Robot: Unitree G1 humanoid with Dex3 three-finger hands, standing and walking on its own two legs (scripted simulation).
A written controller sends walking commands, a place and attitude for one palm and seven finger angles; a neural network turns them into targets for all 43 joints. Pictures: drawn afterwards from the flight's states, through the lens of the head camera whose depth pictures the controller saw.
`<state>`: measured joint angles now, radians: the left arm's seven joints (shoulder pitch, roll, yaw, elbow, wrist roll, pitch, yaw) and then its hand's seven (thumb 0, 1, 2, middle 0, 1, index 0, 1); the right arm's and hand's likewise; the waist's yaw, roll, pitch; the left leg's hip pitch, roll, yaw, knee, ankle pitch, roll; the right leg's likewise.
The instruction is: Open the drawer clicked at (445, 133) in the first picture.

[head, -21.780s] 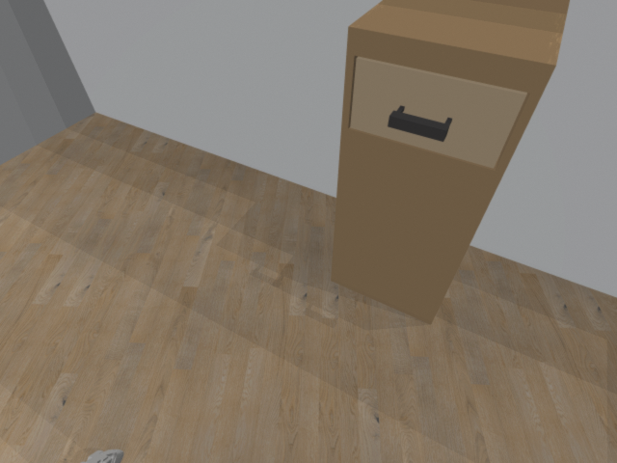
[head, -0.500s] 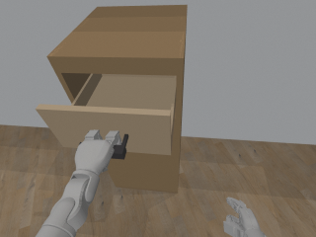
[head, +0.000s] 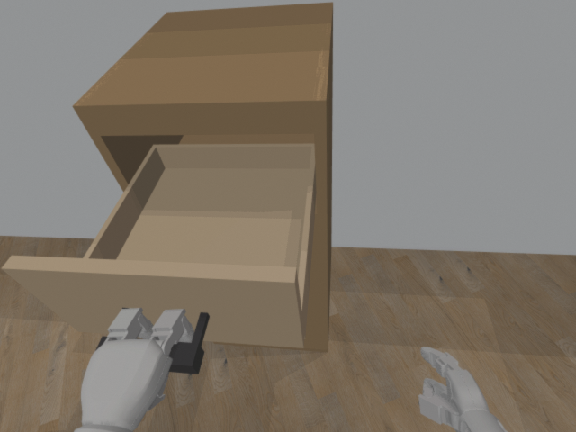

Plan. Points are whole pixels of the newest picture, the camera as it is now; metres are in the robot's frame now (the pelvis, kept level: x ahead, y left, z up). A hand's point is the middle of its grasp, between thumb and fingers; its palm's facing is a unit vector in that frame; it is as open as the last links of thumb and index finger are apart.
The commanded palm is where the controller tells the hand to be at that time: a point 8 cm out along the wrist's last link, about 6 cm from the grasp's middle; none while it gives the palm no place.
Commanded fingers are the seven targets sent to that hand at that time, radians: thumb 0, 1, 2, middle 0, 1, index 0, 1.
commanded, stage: pull the drawer open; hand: left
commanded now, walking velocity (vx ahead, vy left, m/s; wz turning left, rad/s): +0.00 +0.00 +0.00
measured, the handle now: (156, 336) +0.22 +0.20 +0.06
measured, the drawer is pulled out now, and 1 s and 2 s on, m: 0.27 0.30 0.30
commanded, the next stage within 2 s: open the thumb to release the handle in 0.30 s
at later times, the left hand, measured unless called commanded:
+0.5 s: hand (139, 402) +0.15 +0.20 +0.04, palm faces +0.03 -0.08 -1.00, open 6.0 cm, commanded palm +0.12 +0.20 +0.10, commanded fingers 0.00 0.48 0.72 -0.37 -1.30 -0.37 -1.30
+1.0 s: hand (137, 405) +0.15 +0.20 +0.04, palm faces +0.04 -0.13 -0.99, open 13.2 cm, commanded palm +0.11 +0.19 +0.09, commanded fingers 0.00 -0.50 0.30 -0.30 -1.20 -0.30 -1.20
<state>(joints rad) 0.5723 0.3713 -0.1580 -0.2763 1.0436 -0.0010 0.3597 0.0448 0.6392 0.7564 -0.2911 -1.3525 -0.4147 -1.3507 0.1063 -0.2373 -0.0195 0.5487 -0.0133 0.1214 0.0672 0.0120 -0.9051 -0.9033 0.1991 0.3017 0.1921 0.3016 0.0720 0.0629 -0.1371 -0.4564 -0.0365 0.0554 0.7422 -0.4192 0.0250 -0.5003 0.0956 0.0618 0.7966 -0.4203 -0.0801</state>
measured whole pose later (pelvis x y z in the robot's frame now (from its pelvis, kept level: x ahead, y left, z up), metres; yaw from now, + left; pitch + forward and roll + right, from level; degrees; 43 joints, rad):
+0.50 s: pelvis -0.01 -0.01 -0.01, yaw +1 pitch +8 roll +2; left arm 0.62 0.41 -0.10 -0.29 1.03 -0.03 0.40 0.01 0.63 0.77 -0.31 -1.35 -0.41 -1.35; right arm 0.13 -0.26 -0.01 0.54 -0.03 0.12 0.04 0.01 -0.90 -0.90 0.20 0.30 0.19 0.30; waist 0.08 0.05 -0.12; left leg -0.50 -0.03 0.03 0.79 -0.43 0.01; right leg -0.53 0.10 0.03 0.83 -0.43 -0.10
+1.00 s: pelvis -0.02 -0.01 +0.00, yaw +2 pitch +6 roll +2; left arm 0.55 0.37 -0.12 -0.27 1.03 -0.02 0.34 0.00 -0.39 0.34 -0.33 -1.22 -0.32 -1.21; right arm 0.12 -0.23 0.00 0.54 -0.03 0.11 0.03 0.01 -0.90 -0.90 0.20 0.30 0.20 0.30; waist 0.10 0.06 -0.11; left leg -0.47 -0.04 0.02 0.77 -0.40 0.02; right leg -0.50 0.10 0.03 0.80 -0.40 -0.09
